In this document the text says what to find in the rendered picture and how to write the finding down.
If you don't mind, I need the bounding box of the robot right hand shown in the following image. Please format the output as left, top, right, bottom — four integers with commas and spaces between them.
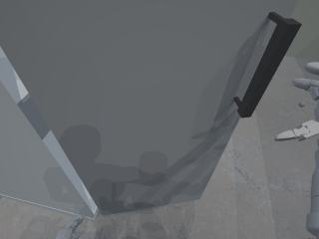
274, 62, 319, 141

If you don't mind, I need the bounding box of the handle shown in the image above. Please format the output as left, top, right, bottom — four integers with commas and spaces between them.
234, 12, 302, 119

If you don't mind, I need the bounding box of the robot right forearm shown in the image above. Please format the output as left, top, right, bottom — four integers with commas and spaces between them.
306, 138, 319, 239

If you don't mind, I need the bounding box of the robot left hand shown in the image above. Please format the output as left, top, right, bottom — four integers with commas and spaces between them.
55, 214, 84, 239

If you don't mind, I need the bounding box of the fridge door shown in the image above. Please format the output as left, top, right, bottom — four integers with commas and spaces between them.
0, 0, 299, 216

